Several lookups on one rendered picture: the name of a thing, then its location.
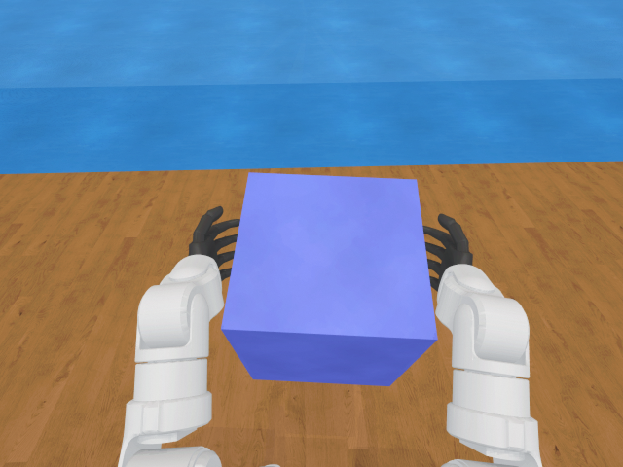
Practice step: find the robot left upper arm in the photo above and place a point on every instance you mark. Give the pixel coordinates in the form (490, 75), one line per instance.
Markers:
(175, 457)

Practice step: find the left robot forearm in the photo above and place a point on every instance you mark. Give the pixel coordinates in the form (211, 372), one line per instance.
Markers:
(170, 398)

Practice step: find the carton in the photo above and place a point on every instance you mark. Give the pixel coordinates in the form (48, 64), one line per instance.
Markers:
(330, 280)

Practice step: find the robot left hand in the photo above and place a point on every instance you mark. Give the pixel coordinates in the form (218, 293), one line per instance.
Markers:
(204, 235)

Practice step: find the right robot forearm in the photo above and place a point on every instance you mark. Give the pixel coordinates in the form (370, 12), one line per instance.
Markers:
(490, 411)

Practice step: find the robot right hand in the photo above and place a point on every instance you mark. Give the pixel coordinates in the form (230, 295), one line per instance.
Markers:
(456, 252)

